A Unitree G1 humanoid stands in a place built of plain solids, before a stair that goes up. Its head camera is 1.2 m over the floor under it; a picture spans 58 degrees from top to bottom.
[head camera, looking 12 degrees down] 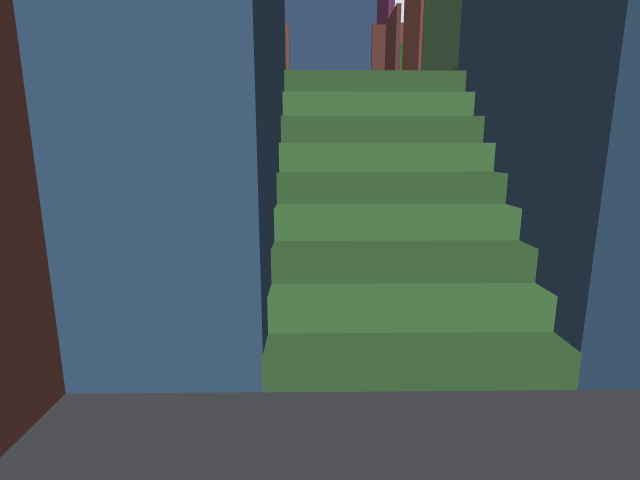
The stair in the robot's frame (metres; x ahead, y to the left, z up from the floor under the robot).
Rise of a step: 0.21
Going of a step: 0.25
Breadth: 1.59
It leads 1 degrees to the left of straight ahead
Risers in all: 9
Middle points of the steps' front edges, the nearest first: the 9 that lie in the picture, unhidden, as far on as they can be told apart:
1.98 -0.51 0.21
2.22 -0.50 0.41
2.47 -0.50 0.62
2.72 -0.50 0.83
2.96 -0.49 1.03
3.21 -0.49 1.24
3.46 -0.49 1.44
3.70 -0.48 1.65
3.95 -0.48 1.86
